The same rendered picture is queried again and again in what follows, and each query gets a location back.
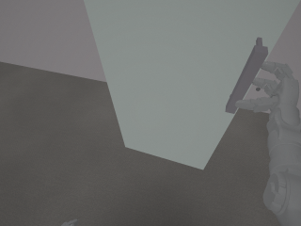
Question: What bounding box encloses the robot right upper arm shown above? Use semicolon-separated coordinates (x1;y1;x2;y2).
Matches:
262;171;301;226

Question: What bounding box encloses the right robot hand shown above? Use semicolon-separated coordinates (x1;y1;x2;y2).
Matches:
235;61;299;113

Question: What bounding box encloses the right robot forearm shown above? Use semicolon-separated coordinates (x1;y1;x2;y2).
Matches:
266;104;301;177

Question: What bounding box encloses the fridge door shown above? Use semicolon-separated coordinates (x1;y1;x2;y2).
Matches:
84;0;301;170

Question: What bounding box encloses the handle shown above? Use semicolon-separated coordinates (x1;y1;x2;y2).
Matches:
225;37;268;114

